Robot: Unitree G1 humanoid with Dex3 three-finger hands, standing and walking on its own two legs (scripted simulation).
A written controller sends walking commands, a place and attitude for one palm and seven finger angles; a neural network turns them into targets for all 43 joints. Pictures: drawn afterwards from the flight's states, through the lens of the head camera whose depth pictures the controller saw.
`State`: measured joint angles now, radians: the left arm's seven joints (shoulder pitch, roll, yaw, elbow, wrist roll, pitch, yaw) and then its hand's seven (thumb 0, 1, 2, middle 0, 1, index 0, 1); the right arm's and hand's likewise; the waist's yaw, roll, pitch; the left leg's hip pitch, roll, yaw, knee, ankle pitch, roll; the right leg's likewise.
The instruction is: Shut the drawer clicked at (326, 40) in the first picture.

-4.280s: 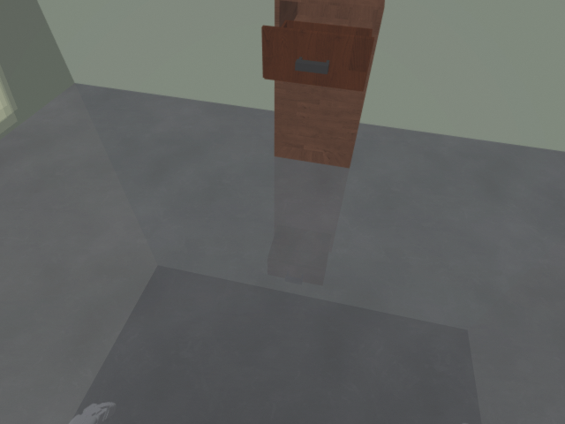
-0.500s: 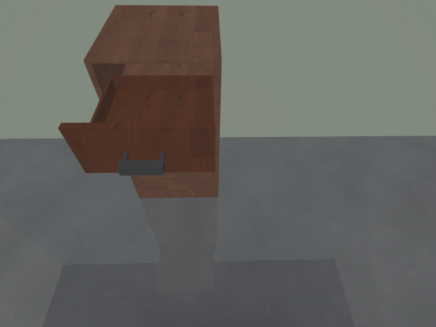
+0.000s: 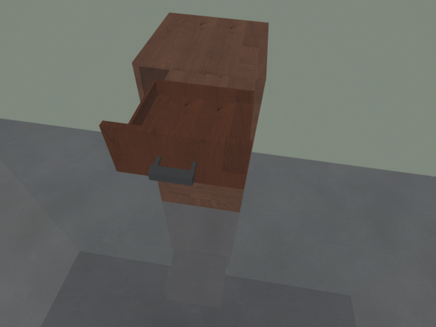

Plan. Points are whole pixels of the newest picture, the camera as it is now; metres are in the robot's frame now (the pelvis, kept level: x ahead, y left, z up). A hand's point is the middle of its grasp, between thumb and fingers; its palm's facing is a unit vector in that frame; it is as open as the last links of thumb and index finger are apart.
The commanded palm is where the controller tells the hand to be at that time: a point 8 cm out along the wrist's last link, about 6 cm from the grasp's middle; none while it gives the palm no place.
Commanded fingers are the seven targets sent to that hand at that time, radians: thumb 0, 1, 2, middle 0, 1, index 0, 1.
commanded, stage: take the last steps up to it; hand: left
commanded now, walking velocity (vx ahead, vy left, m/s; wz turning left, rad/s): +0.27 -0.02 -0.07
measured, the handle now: (173, 168) +0.49 +0.17 -0.06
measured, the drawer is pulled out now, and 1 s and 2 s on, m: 0.30 0.30 0.30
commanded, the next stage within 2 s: come to a stop and stand still in 0.40 s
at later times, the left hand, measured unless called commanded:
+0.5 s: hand (169, 286) +0.23 +0.13 -0.16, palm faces +0.01 -0.98 -0.22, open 7.3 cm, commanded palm none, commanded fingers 0.00 0.90 0.90 -0.20 -0.30 -0.20 -0.30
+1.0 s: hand (149, 310) +0.18 +0.17 -0.18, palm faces +0.00 -0.98 -0.20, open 7.3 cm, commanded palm none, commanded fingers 0.00 0.90 0.90 -0.20 -0.30 -0.20 -0.30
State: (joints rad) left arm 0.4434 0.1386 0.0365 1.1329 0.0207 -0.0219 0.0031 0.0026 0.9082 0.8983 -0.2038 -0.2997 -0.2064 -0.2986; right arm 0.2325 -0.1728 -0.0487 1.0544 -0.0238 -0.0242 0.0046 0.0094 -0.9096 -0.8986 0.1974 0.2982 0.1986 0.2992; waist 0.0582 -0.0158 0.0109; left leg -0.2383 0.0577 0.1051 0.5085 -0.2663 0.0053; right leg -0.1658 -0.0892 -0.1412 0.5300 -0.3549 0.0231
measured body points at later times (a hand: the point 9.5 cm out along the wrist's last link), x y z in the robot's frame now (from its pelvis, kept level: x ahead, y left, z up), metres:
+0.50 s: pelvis +0.14 -0.04 +0.00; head +0.15 -0.06 +0.44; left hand +0.23 +0.19 -0.14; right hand +0.09 -0.26 -0.17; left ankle +0.06 +0.09 -0.66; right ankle +0.19 -0.13 -0.73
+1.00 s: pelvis +0.16 -0.01 +0.01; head +0.21 +0.00 +0.45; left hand +0.18 +0.22 -0.16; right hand +0.23 -0.24 -0.14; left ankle +0.22 +0.09 -0.73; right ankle +0.11 -0.14 -0.69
